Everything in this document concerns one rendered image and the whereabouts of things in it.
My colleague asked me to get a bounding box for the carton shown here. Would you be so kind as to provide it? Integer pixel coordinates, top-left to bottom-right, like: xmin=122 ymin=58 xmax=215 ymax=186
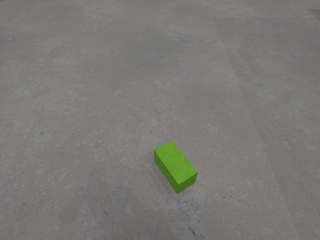
xmin=154 ymin=140 xmax=198 ymax=194

